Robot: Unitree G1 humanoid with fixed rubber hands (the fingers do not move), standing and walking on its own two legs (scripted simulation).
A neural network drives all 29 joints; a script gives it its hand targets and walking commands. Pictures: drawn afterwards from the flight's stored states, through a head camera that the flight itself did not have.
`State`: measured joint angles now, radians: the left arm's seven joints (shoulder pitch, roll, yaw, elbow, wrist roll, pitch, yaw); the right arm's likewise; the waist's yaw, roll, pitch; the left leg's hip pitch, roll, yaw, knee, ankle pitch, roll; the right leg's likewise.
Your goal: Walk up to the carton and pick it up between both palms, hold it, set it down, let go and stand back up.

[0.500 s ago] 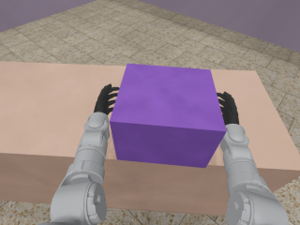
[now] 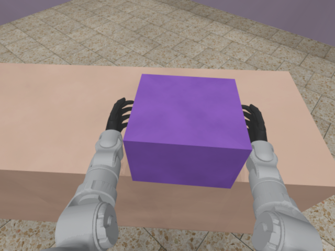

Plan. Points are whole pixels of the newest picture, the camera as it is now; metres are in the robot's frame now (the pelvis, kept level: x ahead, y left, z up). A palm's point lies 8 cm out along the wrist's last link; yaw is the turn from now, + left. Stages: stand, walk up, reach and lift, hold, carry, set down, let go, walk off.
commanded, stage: set down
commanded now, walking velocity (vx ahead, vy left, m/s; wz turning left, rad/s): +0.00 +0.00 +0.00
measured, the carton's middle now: (184, 129) +0.43 -0.06 +0.02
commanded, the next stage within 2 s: none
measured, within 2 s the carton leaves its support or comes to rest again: rests again in 0.30 s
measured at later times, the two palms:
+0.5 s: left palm (117, 131) +0.42 +0.12 +0.05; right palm (255, 139) +0.37 -0.23 +0.04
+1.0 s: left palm (117, 134) +0.41 +0.13 +0.04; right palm (255, 142) +0.36 -0.23 +0.03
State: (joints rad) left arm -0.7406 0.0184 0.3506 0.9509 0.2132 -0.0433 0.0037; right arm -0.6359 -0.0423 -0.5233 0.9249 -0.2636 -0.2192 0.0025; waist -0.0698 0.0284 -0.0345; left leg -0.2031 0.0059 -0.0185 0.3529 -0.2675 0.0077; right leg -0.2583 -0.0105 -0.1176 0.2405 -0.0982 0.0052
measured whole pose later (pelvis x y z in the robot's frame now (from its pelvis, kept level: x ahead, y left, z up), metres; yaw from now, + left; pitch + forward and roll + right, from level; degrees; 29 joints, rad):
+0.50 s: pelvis -0.01 -0.01 +0.00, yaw +0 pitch +10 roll -1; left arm -0.83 0.07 0.38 1.16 0.22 -0.21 0.01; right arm -0.70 -0.02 -0.61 0.99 -0.33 -0.29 0.00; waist -0.08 0.04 -0.05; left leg -0.29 0.00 -0.03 0.36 -0.24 0.01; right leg -0.35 -0.02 -0.12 0.26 -0.08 0.00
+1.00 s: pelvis -0.01 -0.01 +0.00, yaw +0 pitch +12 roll -1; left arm -0.82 0.05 0.45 1.15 0.28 -0.30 -0.01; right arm -0.69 -0.02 -0.65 1.01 -0.37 -0.40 0.00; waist -0.07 0.02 -0.04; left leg -0.32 0.00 -0.02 0.35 -0.23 0.01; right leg -0.38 -0.02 -0.12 0.26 -0.07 0.00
